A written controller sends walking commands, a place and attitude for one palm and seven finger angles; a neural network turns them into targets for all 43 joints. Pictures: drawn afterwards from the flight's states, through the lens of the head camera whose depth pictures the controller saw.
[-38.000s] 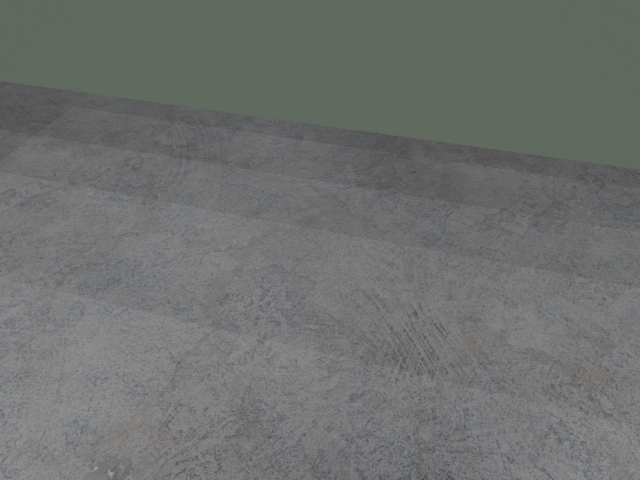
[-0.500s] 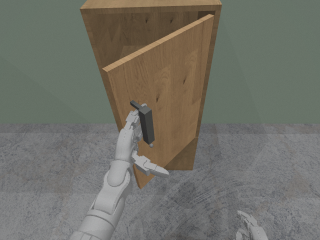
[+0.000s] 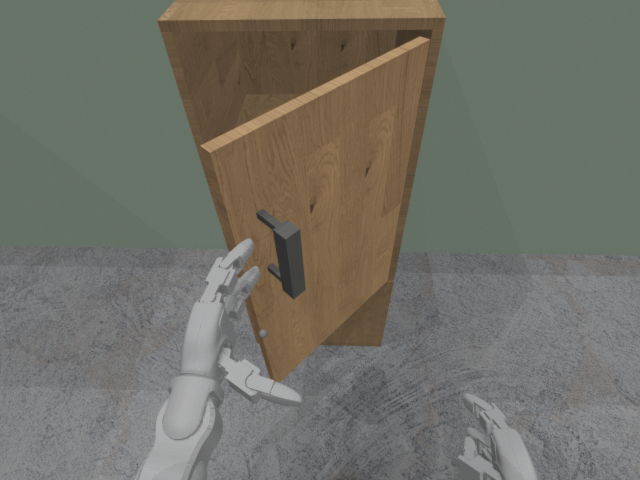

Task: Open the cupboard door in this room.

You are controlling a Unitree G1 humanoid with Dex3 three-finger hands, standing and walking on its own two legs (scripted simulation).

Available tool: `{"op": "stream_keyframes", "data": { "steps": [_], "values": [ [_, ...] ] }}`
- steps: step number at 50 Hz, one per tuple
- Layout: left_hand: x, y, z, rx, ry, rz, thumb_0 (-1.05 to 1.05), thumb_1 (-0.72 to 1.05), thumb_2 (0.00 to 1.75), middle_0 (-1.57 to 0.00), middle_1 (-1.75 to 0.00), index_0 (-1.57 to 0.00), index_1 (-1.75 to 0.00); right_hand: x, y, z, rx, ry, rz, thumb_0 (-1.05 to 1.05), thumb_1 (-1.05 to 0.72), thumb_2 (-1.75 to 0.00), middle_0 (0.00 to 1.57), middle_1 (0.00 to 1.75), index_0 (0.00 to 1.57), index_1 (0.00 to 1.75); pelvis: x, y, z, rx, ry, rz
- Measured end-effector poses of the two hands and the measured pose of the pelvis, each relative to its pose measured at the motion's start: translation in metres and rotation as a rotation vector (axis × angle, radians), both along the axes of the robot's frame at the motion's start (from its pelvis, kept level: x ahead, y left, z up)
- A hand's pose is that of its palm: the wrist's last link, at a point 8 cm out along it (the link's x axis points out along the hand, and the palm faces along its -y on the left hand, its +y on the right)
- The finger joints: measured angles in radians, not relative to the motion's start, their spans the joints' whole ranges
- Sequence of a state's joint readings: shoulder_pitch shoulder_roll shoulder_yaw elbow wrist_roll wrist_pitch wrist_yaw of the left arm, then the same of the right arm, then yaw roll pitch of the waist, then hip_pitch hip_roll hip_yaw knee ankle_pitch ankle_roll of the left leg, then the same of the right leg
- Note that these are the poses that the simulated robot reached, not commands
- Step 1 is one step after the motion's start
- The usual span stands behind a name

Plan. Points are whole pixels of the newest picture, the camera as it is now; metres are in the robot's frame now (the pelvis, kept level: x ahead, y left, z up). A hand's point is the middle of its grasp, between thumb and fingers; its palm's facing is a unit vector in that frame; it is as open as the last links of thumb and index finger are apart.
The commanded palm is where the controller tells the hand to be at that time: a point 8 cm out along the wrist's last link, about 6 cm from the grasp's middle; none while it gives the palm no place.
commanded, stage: slide the hand sideways off the handle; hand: left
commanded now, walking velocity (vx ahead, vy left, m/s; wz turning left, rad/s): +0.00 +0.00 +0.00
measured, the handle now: (280, 253) +0.38 +0.09 +0.08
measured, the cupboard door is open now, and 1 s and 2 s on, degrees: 47 47 47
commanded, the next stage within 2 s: draw the hand back to the body in 0.40 s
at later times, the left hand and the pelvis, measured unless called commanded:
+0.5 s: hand (228, 367) +0.22 +0.12 +0.08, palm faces +0.00 -1.00 -0.03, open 16.3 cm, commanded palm +0.20 +0.18 +0.08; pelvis +0.01 +0.00 -0.01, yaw +1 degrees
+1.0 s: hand (169, 363) +0.21 +0.17 +0.11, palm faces +0.05 -0.99 -0.09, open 16.2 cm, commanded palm +0.18 +0.23 +0.13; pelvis +0.01 +0.00 +0.00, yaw +1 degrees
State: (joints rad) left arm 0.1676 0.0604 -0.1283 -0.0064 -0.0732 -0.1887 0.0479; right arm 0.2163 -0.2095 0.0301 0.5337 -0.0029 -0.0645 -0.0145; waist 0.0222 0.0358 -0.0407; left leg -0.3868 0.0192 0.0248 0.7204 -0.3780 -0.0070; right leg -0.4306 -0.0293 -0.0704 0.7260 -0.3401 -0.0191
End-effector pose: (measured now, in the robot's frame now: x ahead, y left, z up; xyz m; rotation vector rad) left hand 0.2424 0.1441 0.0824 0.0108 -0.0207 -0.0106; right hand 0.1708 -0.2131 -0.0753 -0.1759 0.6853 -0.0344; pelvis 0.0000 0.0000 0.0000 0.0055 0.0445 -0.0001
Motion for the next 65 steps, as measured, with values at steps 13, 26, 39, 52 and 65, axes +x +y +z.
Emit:
{"op": "stream_keyframes", "data": {
  "steps": [13, 26, 39, 52, 65],
  "values": [
    [-0.024, 0.023, -0.004, 0.016, 0.034, 0.031, -0.01, -0.5, 0.3, -0.15, -0.3, -0.15, -0.3, 0.013, 0.002, -0.002, 0.004, -0.032, 0.014, 0.02, -0.9, -0.9, 0.2, 0.3, 0.2, 0.3, 0.008, -0.003, -0.004, -0.001, 0.017, 0.009],
    [-0.038, 0.03, -0.005, 0.016, 0.025, 0.002, -0.01, -0.5, 0.3, -0.15, -0.3, -0.15, -0.3, 0.012, -0.002, -0.007, -0.015, -0.066, 0.012, 0.02, -0.9, -0.9, 0.2, 0.3, 0.2, 0.3, 0.008, -0.001, -0.011, -0.008, 0.037, 0.025],
    [-0.043, 0.056, 0.024, 0.065, -0.019, 0.051, -0.01, -0.5, 0.3, -0.15, -0.3, -0.15, -0.3, 0.009, 0.001, 0.0, 0.007, -0.098, -0.012, 0.02, -0.9, -0.9, 0.2, 0.3, 0.2, 0.3, 0.012, 0.0, -0.007, -0.01, 0.014, 0.015],
    [-0.058, 0.086, 0.039, 0.118, 0.004, 0.094, -0.01, -0.46, 0.32, -0.15, -0.3, -0.15, -0.3, 0.022, 0.005, 0.015, -0.02, -0.157, 0.01, 0.02, -0.9, -0.9, 0.2, 0.3, 0.2, 0.3, 0.011, 0.003, 0.0, -0.018, -0.027, 0.024],
    [-0.064, 0.121, 0.067, 0.34, 0.004, 0.304, -0.01, -0.09, 0.47, -0.17, -0.3, -0.17, -0.3, 0.017, 0.018, 0.019, -0.043, -0.068, 0.009, 0.02, -0.9, -0.9, 0.2, 0.3, 0.2, 0.3, 0.017, 0.013, 0.019, -0.015, -0.093, 0.008]
  ]
}}
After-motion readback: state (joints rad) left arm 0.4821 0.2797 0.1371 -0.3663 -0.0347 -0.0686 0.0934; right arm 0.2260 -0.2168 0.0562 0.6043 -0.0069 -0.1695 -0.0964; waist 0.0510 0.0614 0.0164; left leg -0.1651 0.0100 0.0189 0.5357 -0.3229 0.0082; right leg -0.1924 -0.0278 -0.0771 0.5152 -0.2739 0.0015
